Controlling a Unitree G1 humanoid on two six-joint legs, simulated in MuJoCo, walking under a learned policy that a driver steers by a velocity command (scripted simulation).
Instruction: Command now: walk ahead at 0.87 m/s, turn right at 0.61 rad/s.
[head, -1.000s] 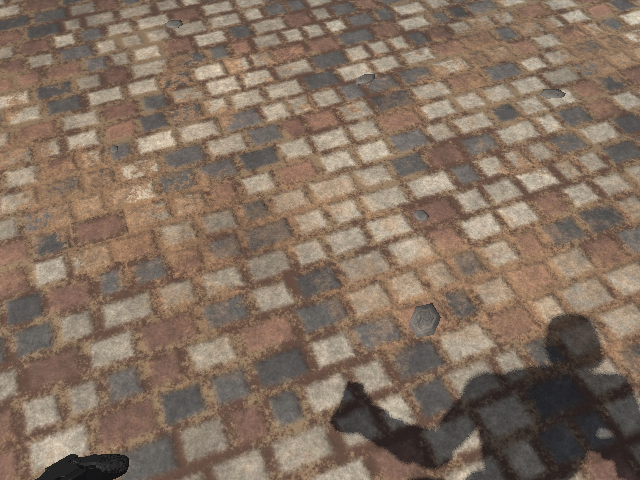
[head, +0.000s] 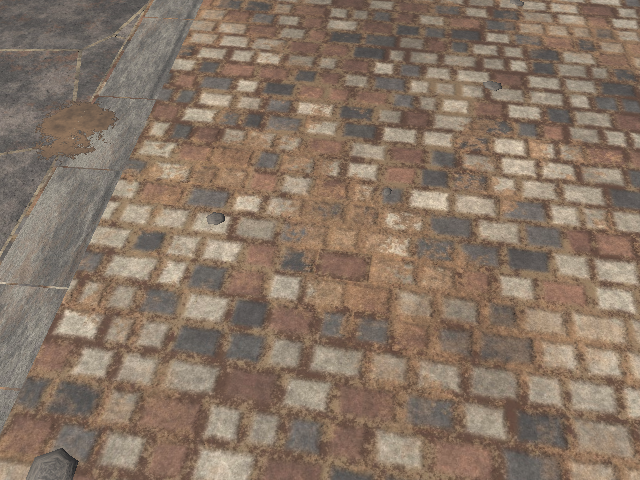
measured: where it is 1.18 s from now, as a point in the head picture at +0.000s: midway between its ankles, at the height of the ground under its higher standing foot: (416, 458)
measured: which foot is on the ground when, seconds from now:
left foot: down 0.00-0.12, up 0.14-0.52, down 0.54-1.00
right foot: up 0.00-0.08, down 0.10-0.56, up 0.58-0.84, down 0.86-1.00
